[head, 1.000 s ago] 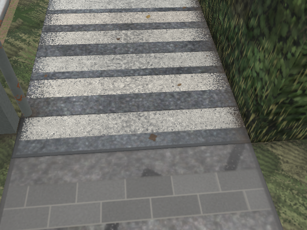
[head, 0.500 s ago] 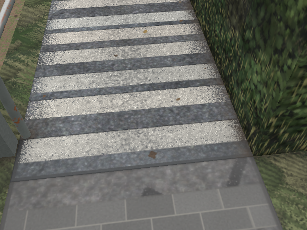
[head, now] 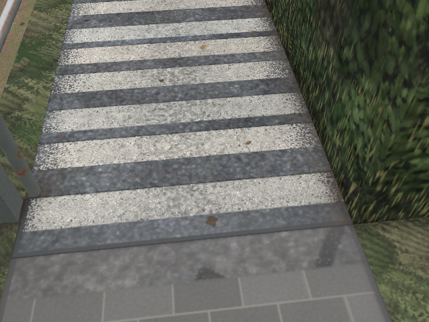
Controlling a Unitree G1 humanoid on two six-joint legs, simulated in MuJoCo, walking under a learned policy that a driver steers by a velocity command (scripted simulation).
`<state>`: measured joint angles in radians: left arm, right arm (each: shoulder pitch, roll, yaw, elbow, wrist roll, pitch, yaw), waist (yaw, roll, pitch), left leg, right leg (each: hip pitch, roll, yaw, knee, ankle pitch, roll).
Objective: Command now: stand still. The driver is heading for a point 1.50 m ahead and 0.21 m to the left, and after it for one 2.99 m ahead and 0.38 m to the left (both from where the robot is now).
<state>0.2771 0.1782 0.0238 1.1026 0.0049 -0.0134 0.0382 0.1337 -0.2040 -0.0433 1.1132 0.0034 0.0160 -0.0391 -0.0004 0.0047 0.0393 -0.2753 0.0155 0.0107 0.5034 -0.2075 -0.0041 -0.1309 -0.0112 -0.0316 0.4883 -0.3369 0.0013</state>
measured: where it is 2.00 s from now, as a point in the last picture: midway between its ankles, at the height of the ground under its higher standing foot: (212, 218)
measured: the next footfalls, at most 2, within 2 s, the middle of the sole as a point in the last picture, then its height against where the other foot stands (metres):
right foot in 0.90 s outside the picture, level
left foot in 1.46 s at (180, 242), level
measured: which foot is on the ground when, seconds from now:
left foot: down 0.00-0.92, up 0.94-1.00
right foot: down 0.00-0.44, up 0.46-0.88, down 0.90-1.00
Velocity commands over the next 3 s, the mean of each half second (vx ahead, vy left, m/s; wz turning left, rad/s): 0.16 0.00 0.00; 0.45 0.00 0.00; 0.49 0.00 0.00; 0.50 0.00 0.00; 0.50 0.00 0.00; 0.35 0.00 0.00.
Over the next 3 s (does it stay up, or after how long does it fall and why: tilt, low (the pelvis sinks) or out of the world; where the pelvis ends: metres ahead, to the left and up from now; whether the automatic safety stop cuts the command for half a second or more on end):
stays up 1.40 0.13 0.00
